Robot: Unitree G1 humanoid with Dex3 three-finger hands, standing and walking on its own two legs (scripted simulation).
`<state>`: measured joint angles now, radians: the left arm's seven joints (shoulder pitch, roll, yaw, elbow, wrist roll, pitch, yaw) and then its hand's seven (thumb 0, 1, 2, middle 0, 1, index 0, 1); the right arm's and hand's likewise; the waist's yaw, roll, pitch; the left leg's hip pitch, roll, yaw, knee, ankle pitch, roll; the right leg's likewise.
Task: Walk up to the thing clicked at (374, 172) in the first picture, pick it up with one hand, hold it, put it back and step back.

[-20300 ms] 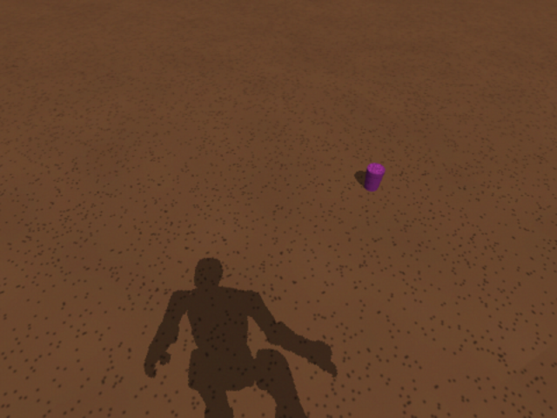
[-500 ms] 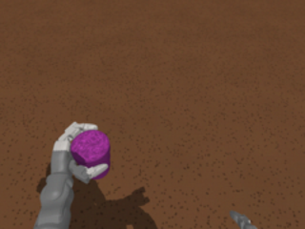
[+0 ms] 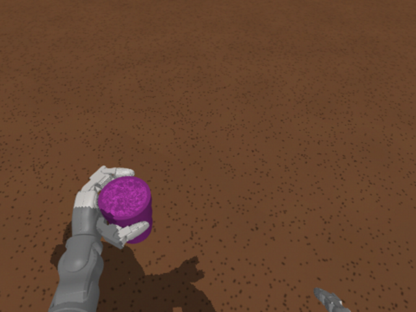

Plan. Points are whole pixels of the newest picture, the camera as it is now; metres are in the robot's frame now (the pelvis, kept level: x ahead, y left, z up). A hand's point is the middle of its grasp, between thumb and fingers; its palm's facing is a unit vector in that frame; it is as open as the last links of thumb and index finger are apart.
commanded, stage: crouch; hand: left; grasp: from the side
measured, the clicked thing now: (130, 213) +0.32 +0.16 +0.01
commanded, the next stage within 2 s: lower in 1.92 s
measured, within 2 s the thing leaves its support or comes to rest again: neither
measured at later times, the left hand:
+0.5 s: hand (136, 230) +0.33 +0.18 -0.10, palm faces +0.09 -1.00 +0.01, open 11.6 cm
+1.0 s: hand (147, 253) +0.37 +0.19 -0.34, palm faces +0.12 -0.99 -0.01, open 11.6 cm
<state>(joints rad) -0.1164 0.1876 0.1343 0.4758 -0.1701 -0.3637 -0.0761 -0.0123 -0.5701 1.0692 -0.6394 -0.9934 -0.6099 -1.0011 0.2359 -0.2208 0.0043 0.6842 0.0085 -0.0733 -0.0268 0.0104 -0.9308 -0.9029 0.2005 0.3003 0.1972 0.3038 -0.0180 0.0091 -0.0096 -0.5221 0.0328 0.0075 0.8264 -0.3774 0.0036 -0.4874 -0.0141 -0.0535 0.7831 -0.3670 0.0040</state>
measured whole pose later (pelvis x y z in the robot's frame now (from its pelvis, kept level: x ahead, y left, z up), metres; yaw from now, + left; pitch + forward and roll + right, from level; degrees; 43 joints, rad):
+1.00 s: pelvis -0.06 +0.00 -0.29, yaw -3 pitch +33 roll -4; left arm -0.58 0.33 0.40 1.07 -0.12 -0.80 -0.17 -0.01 -0.55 1.05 -0.64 -0.98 -0.61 -0.99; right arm 0.08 -0.25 0.02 0.72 -0.10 -0.06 0.08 0.01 -0.92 -0.91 0.20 0.30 0.20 0.30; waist -0.10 -0.03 -0.16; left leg -1.95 0.05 -0.06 2.03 -0.68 0.00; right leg -1.90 -0.03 -0.08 1.99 -0.68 -0.02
